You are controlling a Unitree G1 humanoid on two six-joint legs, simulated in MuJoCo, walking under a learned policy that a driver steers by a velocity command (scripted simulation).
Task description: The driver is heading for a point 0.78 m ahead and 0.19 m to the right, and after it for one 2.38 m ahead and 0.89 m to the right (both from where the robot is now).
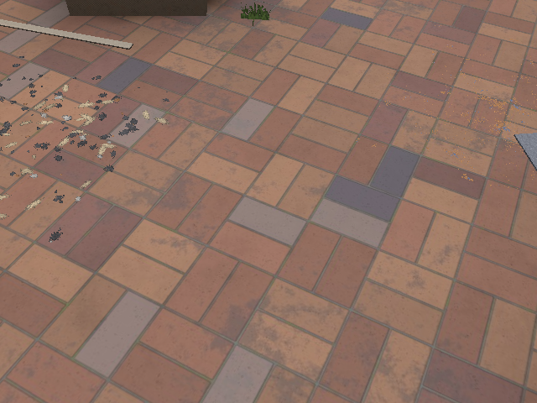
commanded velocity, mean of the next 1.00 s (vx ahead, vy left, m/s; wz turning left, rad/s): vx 0.49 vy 0.00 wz -0.34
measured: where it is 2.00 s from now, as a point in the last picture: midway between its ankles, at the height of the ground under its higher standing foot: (322, 302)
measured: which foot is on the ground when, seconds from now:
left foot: down 0.00-0.26, up 0.28-0.70, down 0.72-1.00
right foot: up 0.00-0.22, down 0.24-0.74, up 0.76-1.00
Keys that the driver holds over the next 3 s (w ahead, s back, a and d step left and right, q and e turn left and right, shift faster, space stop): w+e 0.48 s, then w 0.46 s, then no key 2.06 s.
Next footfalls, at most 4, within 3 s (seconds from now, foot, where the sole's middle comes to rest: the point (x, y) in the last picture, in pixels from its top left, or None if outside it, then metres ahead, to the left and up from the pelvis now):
0.24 right None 0.32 -0.15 -0.78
0.72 left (267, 353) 0.63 0.00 -0.78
1.18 right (371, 294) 0.80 -0.31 -0.78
1.46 left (280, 286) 0.83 -0.05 -0.78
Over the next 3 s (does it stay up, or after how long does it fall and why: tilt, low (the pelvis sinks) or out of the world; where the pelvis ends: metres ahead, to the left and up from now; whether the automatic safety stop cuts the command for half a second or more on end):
stays up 0.79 -0.16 -0.01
